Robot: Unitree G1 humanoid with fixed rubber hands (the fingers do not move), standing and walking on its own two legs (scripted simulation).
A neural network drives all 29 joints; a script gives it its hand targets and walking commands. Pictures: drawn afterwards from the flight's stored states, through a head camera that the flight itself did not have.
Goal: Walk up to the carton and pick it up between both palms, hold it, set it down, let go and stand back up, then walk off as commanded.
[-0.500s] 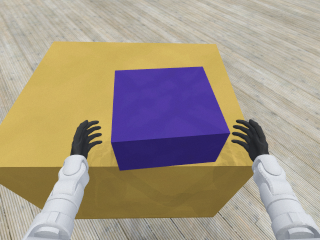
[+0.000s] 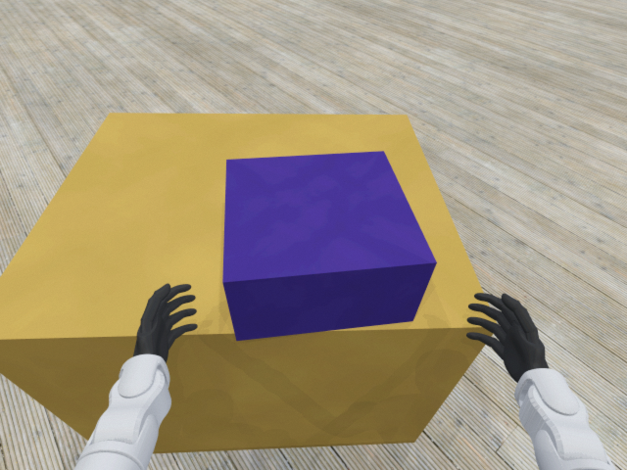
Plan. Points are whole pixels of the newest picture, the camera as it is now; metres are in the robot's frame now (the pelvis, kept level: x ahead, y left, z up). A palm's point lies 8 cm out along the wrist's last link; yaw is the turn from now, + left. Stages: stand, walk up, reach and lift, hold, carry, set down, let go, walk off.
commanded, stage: set down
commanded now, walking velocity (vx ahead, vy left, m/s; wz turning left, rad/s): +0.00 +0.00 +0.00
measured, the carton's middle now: (316, 237) +0.53 -0.03 -0.02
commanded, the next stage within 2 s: none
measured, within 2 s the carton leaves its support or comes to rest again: neither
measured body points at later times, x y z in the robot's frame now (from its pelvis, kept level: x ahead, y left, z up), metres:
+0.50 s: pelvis +0.00 +0.01 +0.01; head -0.03 +0.01 +0.46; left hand +0.25 +0.22 -0.01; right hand +0.23 -0.26 +0.01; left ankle +0.04 +0.13 -0.73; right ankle +0.05 -0.10 -0.73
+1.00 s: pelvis +0.04 -0.01 +0.01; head +0.03 +0.00 +0.46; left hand +0.24 +0.22 -0.03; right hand +0.23 -0.26 -0.02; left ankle +0.04 +0.13 -0.73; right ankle +0.05 -0.10 -0.73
